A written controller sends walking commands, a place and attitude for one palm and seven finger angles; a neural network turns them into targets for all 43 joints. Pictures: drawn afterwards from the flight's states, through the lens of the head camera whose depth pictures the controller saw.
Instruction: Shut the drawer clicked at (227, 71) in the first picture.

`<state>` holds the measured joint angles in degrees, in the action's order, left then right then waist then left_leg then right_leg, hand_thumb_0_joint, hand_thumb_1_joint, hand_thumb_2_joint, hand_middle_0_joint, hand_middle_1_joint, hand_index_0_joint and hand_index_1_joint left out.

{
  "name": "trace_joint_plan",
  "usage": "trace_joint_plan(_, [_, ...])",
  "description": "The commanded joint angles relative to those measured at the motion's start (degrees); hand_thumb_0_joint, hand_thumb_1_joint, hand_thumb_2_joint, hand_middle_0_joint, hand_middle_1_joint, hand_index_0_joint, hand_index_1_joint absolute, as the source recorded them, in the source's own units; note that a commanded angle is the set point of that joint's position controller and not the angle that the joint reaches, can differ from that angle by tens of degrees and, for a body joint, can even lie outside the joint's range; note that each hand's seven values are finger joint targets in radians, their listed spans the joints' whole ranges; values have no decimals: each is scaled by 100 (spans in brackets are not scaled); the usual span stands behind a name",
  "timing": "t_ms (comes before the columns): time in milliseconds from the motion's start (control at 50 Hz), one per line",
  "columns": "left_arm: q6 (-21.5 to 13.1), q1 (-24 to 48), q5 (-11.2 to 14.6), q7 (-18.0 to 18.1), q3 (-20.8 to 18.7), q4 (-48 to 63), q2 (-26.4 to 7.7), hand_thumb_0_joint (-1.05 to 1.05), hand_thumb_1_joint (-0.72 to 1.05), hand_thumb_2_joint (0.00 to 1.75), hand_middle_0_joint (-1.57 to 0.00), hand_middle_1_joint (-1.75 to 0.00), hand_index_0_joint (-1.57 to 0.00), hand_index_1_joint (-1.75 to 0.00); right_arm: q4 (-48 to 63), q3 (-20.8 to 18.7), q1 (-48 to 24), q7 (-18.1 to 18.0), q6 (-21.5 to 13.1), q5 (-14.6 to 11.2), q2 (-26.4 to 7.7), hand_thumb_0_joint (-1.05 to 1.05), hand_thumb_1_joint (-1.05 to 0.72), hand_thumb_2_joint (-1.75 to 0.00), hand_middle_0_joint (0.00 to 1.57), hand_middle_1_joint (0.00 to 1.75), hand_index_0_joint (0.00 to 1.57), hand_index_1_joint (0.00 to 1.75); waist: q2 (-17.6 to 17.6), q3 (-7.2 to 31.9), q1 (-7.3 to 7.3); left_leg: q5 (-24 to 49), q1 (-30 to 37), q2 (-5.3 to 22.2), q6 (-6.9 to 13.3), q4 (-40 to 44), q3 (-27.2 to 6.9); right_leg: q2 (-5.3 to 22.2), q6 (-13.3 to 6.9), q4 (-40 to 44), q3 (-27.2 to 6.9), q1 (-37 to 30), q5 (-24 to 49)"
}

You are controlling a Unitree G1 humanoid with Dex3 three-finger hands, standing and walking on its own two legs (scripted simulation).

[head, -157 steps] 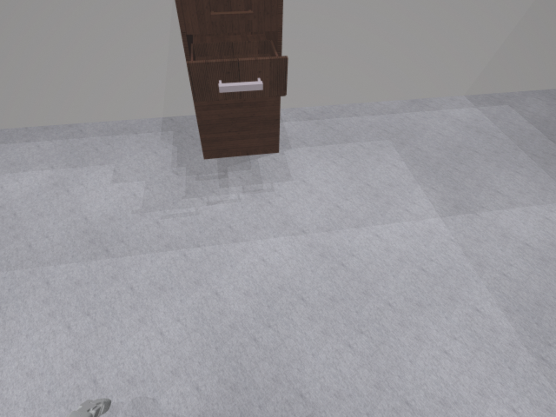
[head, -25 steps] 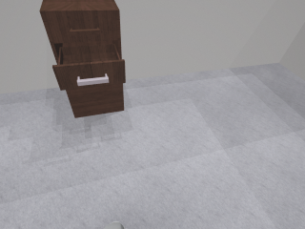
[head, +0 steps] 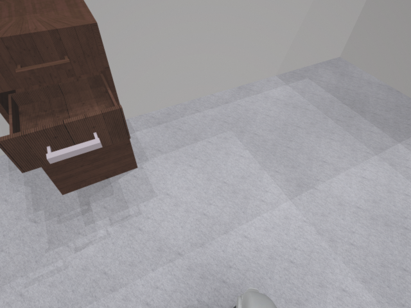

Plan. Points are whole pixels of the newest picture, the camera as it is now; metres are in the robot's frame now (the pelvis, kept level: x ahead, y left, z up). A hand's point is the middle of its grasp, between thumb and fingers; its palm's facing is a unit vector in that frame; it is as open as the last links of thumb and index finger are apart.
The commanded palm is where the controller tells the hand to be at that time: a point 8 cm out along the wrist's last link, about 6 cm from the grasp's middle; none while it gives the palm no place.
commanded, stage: walk to a spot facing it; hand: left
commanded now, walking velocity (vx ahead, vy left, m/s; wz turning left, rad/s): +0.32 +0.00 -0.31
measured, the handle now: (74, 146) +0.64 +0.47 -0.18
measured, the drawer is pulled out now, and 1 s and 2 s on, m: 0.27 0.27 0.27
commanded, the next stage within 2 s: turn to face it in 0.12 s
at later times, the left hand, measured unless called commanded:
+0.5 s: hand (147, 282) +0.21 +0.14 -0.18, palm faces +0.11 -0.98 -0.19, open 7.2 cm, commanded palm none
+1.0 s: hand (124, 278) +0.22 +0.19 -0.16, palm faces +0.33 -0.90 -0.29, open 7.4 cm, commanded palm none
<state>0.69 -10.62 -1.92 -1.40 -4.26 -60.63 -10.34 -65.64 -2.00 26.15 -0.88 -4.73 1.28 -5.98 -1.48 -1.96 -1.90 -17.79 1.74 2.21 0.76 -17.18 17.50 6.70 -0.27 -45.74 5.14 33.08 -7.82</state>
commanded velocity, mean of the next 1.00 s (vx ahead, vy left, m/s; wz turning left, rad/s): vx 0.05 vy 0.00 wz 0.40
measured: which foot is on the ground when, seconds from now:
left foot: down 0.00-0.12, up 0.14-0.58, down 0.60-1.00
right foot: up 0.00-0.10, down 0.12-0.60, up 0.62-1.00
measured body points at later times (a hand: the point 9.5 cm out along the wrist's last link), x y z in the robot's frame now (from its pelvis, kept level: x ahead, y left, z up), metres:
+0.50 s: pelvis +0.17 -0.04 +0.00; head +0.17 -0.03 +0.45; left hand +0.21 +0.19 -0.16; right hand +0.22 -0.28 -0.15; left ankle +0.24 +0.08 -0.71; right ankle +0.17 -0.12 -0.74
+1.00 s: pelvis +0.20 -0.04 -0.01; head +0.23 -0.04 +0.44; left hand +0.20 +0.24 -0.14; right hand +0.35 -0.25 -0.16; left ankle +0.24 +0.08 -0.74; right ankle +0.24 -0.17 -0.72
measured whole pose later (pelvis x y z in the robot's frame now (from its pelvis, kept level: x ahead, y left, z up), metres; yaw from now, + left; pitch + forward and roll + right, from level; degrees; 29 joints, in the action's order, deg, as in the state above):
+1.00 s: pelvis +0.20 -0.04 -0.01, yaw +17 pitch +0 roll +0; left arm 2.5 -10.8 -0.9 1.3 -4.6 -54.8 -12.6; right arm -53.8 -3.6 10.3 0.3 2.2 1.2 -11.3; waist 1.7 -2.3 -1.0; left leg -8.6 -19.8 -1.5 2.1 -27.8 -0.1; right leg 3.3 3.9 -44.1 1.3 20.8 -24.4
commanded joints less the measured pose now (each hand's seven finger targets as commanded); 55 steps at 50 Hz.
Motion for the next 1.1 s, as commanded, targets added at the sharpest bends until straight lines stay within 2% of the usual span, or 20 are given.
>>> trace_joint_plan(0, [-196, 648, 39, -18, 81, 590, 4, 0, 90, 90, -20, -30, -20, -30, 37, -132, 525, -42, -14, 65, -864, 0, -90, -90, 20, 30, 20, 30, 867, -669, -85, 2818, 31, 1728, 630, 342, -609, -209, -203, 766, 253, 78, -270])
trace_joint_plan(40, [-240, 241, 27, 3, 45, 486, -119, 0, 90, 90, -20, -30, -20, -30, 50, -156, 461, -43, 17, 54, -936, 0, -90, -90, 20, 30, 20, 30, 757, -428, 137, 3863, -72, 1726, 570, -387, -482, -480, -345, 970, 455, -781, -533])
trace_joint_plan(80, [-350, -1189, -21, 38, -81, 59, -443, 0, 90, 90, -20, -30, -20, -30, 126, -156, 197, -24, 20, -5, -1004, 0, -90, -90, 20, 30, 20, 30, 388, 376, 835, 3960, -754, 1359, 286, -2305, -155, -634, -509, 1480, 442, -2852, -59])
trace_joint_plan(120, [-418, -2172, 101, 139, -305, -159, -1487, 0, 90, 90, -20, -30, -20, -30, 401, -63, 331, 24, 26, -119, -573, 0, -90, -90, 20, 30, 20, 30, -1344, 1566, 897, -1513, -3306, 64, -195, -5698, -542, 1766, -1561, 2453, -3268, -4929, 1380])
trace_joint_plan(160, [-367, -1346, 166, 215, -242, 12, -1186, 0, 90, 90, -20, -30, -20, -30, 463, -136, -268, 4, 76, -118, -500, 0, -90, -90, 20, 30, 20, 30, -272, 720, 690, -839, -3513, 573, -61, -6226, -1397, 1621, -1518, 2820, -2524, -3625, 983])
trace_joint_plan(200, [-409, -649, 148, 242, -51, 182, -676, 0, 90, 90, -20, -30, -20, -30, 421, -103, -307, 5, 223, -24, -412, 0, -90, -90, 20, 30, 20, 30, -188, -12, 281, -313, -3188, 796, -119, -5758, -1581, 1279, -1139, 3170, -1639, -2075, 725])
trace_joint_plan(260, [-488, -317, 87, 276, 74, 221, -382, 0, 90, 90, -20, -30, -20, -30, 201, -73, 270, -1, 430, -3, -203, 0, -90, -90, 20, 30, 20, 30, -247, -30, -157, 24, -2659, 685, -225, -5007, -1569, 946, -823, 3303, -427, -1399, 1329])
trace_joint_plan(460, [-276, -596, 48, 321, -37, 237, -674, 0, 90, 90, -20, -30, -20, -30, 899, -86, -1246, 112, 523, -24, -464, 0, -90, -90, 20, 30, 20, 30, -431, -223, 276, -95, -2756, 488, -301, -2795, -1203, 1317, -821, 2826, 71, -2244, 1331])
trace_joint_plan(540, [-149, -622, 72, 317, -118, 296, -829, 0, 90, 90, -20, -30, -20, -30, 1042, -140, -1107, 134, 545, 9, -744, 0, -90, -90, 20, 30, 20, 30, -80, -17, 131, 376, -1859, 292, -183, -1742, -1076, 1219, -457, 1668, 501, -2252, 1331])
trace_joint_plan(560, [-116, -617, 118, 300, -124, 365, -798, 0, 90, 90, -20, -30, -20, -30, 993, -213, -710, 122, 518, 33, -1016, 0, -90, -90, 20, 30, 20, 30, 548, 270, -70, 1454, -1180, 500, -6, -1073, -1520, 914, -158, 704, 738, -1875, 904])
trace_joint_plan(580, [-101, -641, 192, 266, -99, 590, -500, 0, 90, 90, -20, -30, -20, -30, 1036, -340, -338, 78, 465, 71, -1633, 0, -90, -90, 20, 30, 20, 30, 2130, 502, -173, 3442, -482, 1832, 736, -457, -3518, 71, 352, -691, 927, -688, -1549])
trace_joint_plan(600, [-78, -313, 145, 287, -15, 811, -497, 0, 90, 90, -20, -30, -20, -30, 965, -360, -191, 20, 502, 9, -1836, 0, -90, -90, 20, 30, 20, 30, 1950, 649, -234, 4119, -414, 2370, 1344, -239, -4124, -213, 409, -1696, 185, -245, -3196])
trace_joint_plan(620, [-40, -243, 121, 288, -43, 852, -540, 0, 90, 90, -20, -30, -20, -30, 1031, -371, -422, 1, 513, 8, -1826, 0, -90, -90, 20, 30, 20, 30, 1186, 629, -112, 2928, -619, 2283, 1375, -173, -3773, -57, 339, -2011, -195, -160, -2893])
trace_joint_plan(720, [59, -473, 86, 243, -115, 610, -540, 0, 90, 90, -20, -30, -20, -30, 1414, -303, -1457, -25, 466, -23, -1512, 0, -90, -90, 20, 30, 20, 30, 875, 570, 200, 1564, -1334, 1247, 820, 36, -2819, -54, 446, -1907, -396, -370, -1457])
trace_joint_plan(900, [103, -195, 102, 299, -82, 914, -520, 0, 90, 90, -20, -30, -20, -30, 1468, -415, -1350, 33, 595, 20, -1598, 0, -90, -90, 20, 30, 20, 30, 1003, 414, 27, 813, -1398, 1123, 957, 69, -3317, -317, 454, -146, -319, -829, -1750])
trace_joint_plan(1000, [-5, -830, 133, 343, -83, 845, -607, 0, 90, 90, -20, -30, -20, -30, 1609, -431, -1676, 71, 645, -26, -1530, 0, -90, -90, 20, 30, 20, 30, 802, 558, 369, 1122, -2152, 701, 575, -640, -3174, -469, 354, 1976, -225, -2423, -619])
trace_joint_plan(1020, [-56, -954, 74, 377, -129, 867, -912, 0, 90, 90, -20, -30, -20, -30, 1658, -396, -1640, 101, 654, -79, -1245, 0, -90, -90, 20, 30, 20, 30, -109, 548, 426, 413, -2844, 234, 234, -1419, -2754, 254, 154, 2872, -964, -2994, -791])
trace_joint_plan(1040, [-90, -903, -15, 398, -222, 958, -1531, 0, 90, 90, -20, -30, -20, -30, 1819, -337, -1635, 127, 659, -96, -865, 0, -90, -90, 20, 30, 20, 30, -1807, 382, 446, -1004, -3725, -612, -235, -2756, -1797, 1732, -458, 3349, -2528, -3060, -500])
trace_joint_plan(1060, [-69, -741, 43, 396, -198, 1074, -1549, 0, 90, 90, -20, -30, -20, -30, 1837, -403, -1780, 113, 683, -20, -1193, 0, -90, -90, 20, 30, 20, 30, -1253, 285, 462, -1472, -3466, -379, -201, -3866, -2054, 2153, -860, 3311, -2445, -2247, -37])
trace_joint_plan(1080, [-102, -338, 48, 418, -172, 1146, -1271, 0, 90, 90, -20, -30, -20, -30, 1742, -417, -1734, 134, 738, -4, -1215, 0, -90, -90, 20, 30, 20, 30, -929, 97, 249, -1097, -3448, -231, -171, -4449, -2260, 1758, -848, 3249, -1873, -1940, 16])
